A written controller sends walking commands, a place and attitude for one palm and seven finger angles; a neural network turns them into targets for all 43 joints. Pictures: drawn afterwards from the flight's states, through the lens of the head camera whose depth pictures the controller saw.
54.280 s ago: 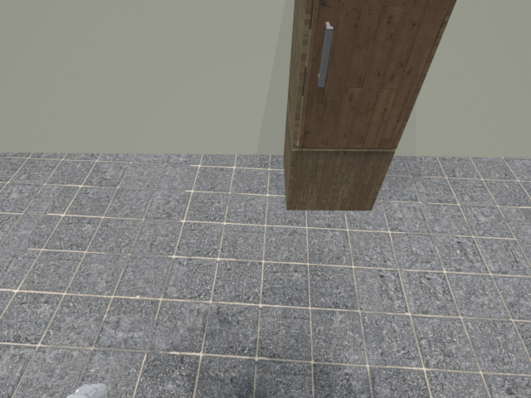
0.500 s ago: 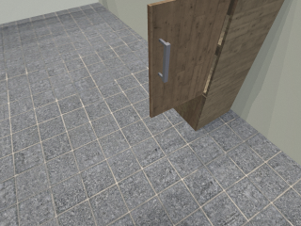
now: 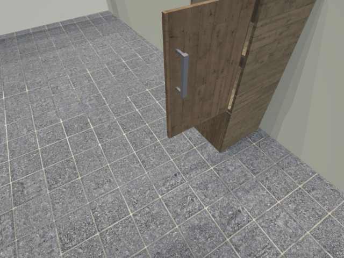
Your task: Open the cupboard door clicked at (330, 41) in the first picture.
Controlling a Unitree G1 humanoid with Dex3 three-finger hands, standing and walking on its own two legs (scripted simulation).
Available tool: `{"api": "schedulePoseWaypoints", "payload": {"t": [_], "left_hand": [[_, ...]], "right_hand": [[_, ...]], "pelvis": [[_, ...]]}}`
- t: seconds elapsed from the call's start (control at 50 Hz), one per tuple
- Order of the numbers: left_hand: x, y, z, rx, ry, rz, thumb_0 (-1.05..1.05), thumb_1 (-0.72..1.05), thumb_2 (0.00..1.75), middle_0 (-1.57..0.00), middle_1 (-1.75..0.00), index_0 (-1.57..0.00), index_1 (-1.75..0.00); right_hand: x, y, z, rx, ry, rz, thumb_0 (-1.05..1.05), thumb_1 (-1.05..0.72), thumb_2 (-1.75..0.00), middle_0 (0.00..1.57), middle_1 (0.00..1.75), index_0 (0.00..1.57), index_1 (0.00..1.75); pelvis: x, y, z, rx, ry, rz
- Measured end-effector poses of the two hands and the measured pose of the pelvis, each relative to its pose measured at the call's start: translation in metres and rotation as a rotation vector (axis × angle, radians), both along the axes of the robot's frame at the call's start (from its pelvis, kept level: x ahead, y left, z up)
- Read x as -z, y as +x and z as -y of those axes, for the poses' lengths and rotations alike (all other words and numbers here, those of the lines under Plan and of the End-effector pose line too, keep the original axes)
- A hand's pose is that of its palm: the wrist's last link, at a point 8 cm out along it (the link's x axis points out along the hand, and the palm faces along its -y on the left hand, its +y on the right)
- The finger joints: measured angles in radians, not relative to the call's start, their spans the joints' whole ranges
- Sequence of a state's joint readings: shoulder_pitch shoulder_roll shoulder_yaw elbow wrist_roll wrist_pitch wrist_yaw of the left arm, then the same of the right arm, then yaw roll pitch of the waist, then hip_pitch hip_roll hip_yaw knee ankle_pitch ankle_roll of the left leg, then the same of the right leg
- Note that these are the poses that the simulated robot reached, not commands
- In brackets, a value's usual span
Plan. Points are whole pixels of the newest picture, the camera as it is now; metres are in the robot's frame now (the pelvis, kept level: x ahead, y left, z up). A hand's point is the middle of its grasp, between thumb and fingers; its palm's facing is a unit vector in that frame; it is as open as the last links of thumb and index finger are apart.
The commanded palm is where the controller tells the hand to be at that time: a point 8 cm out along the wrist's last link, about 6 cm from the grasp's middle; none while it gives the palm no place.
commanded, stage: look to check the result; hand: left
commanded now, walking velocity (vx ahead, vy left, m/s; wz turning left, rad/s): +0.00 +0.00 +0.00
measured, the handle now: (181, 74) +0.71 +0.01 +0.03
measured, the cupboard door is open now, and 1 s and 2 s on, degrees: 87 87 87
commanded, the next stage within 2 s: stand and wait in 0.54 s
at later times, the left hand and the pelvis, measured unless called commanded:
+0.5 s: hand out of the picture +0.06 +0.21 -0.16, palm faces +0.01 -0.96 -0.29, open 7.4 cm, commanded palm none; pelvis +0.01 -0.01 +0.00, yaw +0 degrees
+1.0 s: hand out of the picture +0.10 +0.23 -0.15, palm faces +0.00 -0.95 -0.33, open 7.4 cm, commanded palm none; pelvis +0.03 -0.01 +0.01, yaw +0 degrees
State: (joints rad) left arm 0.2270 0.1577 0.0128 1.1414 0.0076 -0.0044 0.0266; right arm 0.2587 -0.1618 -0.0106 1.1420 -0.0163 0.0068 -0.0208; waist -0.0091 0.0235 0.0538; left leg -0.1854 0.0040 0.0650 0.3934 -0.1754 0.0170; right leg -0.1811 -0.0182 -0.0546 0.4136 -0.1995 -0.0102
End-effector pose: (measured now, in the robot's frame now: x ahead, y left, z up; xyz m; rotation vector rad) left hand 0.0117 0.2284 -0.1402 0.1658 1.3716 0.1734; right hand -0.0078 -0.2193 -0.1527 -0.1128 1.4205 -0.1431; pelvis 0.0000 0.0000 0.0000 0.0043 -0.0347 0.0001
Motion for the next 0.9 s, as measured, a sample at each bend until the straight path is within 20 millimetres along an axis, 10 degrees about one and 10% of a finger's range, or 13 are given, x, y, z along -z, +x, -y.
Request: {"api": "schedulePoseWaypoints", "payload": {"t": [0.9], "left_hand": [[-0.024, 0.076, -0.041, 0.058, 0.112, 0.104, 0.0, 0.9, 0.9, -0.2, -0.3, -0.2, -0.3]], "right_hand": [[-0.022, 0.096, 0.067, -0.087, -0.122, 0.129, 0.0, -0.9, -0.89, 0.2, 0.3, 0.2, 0.3]], "pelvis": [[-0.006, 0.025, 0.011, -0.008, -0.002, -0.01]]}}
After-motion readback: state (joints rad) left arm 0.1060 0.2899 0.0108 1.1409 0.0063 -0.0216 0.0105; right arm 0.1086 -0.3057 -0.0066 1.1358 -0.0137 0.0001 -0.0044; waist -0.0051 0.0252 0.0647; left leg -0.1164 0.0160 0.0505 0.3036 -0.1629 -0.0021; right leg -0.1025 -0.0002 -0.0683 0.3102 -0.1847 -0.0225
